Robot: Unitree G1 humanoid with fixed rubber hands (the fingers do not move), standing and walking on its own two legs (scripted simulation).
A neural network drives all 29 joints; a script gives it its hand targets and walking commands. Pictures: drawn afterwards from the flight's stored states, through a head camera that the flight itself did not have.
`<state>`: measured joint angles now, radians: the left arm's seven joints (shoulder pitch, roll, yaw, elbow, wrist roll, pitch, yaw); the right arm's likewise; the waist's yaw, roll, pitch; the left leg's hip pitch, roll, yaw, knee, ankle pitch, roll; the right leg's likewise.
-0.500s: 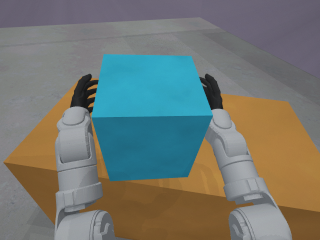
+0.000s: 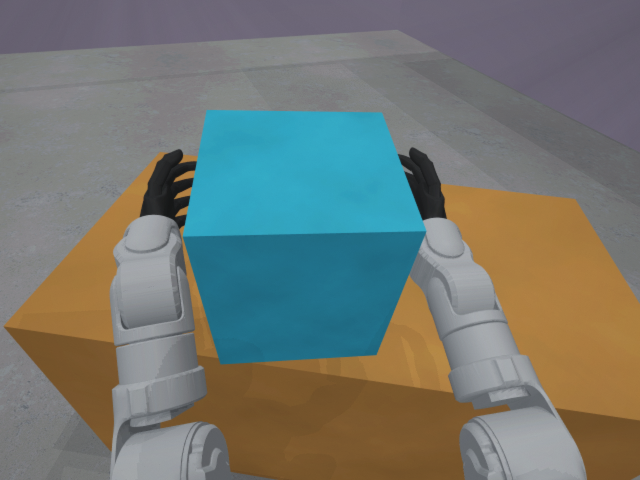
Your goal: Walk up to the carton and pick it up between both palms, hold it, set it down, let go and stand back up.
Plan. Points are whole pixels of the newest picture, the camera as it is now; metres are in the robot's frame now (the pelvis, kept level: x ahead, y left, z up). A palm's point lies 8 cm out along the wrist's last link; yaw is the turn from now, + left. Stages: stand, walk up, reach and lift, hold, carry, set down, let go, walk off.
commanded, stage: hold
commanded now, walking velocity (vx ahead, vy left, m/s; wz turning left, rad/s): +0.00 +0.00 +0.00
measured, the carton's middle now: (298, 242) +0.38 +0.01 +0.14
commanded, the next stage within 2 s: none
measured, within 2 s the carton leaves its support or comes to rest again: neither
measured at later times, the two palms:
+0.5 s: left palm (161, 219) +0.36 +0.16 +0.20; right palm (426, 216) +0.36 -0.14 +0.19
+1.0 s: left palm (162, 219) +0.36 +0.16 +0.20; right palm (427, 215) +0.36 -0.14 +0.20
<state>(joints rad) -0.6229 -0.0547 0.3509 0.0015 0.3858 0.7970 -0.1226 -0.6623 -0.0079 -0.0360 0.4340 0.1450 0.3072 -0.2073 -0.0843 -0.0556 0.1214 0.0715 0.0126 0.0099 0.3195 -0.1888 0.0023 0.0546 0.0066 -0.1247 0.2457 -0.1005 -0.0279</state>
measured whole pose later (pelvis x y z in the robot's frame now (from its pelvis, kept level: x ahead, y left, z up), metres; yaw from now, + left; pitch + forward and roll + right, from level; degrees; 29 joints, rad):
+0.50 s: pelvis +0.00 +0.00 +0.00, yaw +0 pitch -12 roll -1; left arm -0.63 -0.05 0.35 0.02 0.39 0.79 -0.12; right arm -0.67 0.00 -0.05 0.44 0.13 0.30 -0.20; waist -0.08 -0.06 0.12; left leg 0.07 0.01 0.01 0.32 -0.18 0.01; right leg 0.05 0.00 -0.12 0.25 -0.10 -0.03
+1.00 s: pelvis +0.00 +0.00 +0.00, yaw +0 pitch -12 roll -1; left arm -0.63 -0.05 0.35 0.01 0.39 0.79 -0.12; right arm -0.67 -0.01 -0.04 0.44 0.14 0.30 -0.21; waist -0.08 -0.06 0.12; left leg 0.07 0.01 0.01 0.32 -0.18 0.00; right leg 0.05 0.01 -0.12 0.25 -0.10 -0.03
